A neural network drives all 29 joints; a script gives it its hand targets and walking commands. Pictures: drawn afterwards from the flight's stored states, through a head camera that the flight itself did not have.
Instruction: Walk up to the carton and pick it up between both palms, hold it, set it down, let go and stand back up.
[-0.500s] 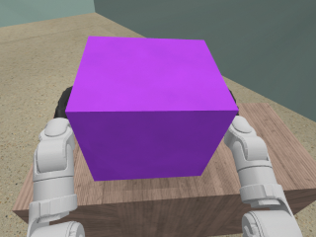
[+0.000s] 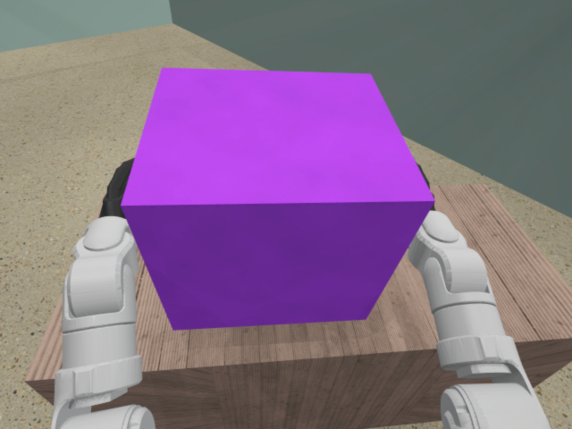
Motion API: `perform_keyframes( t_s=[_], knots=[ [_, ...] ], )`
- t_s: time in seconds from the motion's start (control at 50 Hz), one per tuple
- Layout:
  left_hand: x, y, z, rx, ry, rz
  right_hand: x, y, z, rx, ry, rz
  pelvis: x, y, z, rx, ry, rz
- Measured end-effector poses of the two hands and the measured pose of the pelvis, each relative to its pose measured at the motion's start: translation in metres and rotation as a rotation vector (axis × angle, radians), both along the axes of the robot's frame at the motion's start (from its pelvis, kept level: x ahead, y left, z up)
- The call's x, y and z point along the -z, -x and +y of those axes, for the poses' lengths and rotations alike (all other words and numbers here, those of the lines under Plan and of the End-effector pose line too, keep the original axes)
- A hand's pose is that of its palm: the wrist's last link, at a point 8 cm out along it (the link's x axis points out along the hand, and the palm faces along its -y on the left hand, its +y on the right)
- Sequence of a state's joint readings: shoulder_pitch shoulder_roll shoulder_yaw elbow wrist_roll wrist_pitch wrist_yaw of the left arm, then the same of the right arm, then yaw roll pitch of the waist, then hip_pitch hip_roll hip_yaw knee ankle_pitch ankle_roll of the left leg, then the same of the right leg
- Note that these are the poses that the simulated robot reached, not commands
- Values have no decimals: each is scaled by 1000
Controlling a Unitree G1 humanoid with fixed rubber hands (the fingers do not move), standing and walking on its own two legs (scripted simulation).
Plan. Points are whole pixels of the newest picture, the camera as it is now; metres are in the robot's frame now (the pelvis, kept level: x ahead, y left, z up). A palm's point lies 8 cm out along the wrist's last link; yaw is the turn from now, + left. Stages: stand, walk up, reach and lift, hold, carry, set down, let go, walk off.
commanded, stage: hold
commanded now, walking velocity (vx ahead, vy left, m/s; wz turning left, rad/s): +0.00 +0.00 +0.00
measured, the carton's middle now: (271, 202) +0.40 +0.00 +0.13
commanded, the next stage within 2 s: none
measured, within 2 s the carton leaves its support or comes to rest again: neither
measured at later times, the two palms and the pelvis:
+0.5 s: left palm (119, 218) +0.34 +0.20 +0.16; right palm (415, 209) +0.35 -0.19 +0.16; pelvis +0.00 +0.00 +0.00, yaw +0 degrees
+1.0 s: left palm (119, 220) +0.34 +0.20 +0.16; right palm (414, 213) +0.35 -0.19 +0.16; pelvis +0.00 +0.00 +0.00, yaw +0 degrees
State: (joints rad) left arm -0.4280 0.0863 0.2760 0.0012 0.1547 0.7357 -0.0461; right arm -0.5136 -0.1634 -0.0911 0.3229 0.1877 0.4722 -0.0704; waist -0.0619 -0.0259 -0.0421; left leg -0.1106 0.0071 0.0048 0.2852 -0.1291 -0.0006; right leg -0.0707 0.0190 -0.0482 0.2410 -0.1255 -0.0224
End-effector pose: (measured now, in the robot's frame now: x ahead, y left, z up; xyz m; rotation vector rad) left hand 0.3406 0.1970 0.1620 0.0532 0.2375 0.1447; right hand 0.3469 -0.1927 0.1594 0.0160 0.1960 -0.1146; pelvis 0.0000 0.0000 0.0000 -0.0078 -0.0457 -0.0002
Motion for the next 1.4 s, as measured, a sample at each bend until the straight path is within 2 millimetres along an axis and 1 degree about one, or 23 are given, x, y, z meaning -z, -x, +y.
perform_keyframes(
  t_s=[0.18,0.38,0.46,0.7,0.92,1.16,1.4],
  knots=[
    [7,2,2,-2,10,26,7,1,2,-1,5,26,0,2,-1,-1,-1,-7],
    [0,-4,3,4,4,4,-2,-2,3,3,10,4,0,2,0,-3,-1,3],
    [-2,-2,2,4,-2,-8,-5,-2,2,0,8,-8,0,0,1,-1,-1,3],
    [9,-2,1,2,10,30,8,-1,1,4,6,30,0,-1,0,0,0,-5],
    [0,-1,1,2,1,-9,0,-1,1,1,6,-8,0,-3,-1,-5,0,-3],
    [6,0,0,2,1,20,8,1,0,3,-1,20,0,0,-2,-4,-1,-5],
    [2,-4,0,1,5,7,1,-4,0,1,11,9,0,-1,-3,-2,-3,-3]
  ],
)
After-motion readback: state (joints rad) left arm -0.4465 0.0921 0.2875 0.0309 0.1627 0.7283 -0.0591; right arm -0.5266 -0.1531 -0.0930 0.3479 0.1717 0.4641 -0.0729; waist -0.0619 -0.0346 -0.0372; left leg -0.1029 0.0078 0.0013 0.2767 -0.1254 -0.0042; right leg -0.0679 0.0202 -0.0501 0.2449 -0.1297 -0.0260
